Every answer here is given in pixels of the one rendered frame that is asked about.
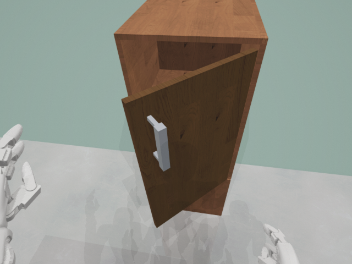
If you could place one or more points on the robot left hand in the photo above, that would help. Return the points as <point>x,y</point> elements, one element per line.
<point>24,194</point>

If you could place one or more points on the robot right hand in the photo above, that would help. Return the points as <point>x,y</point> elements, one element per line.
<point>284,253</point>

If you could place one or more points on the robot left forearm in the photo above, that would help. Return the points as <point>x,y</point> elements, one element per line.
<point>7,255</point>

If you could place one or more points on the cupboard door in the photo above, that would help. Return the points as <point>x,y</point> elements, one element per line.
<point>202,111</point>

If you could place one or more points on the handle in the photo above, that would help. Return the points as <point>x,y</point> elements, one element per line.
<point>162,153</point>

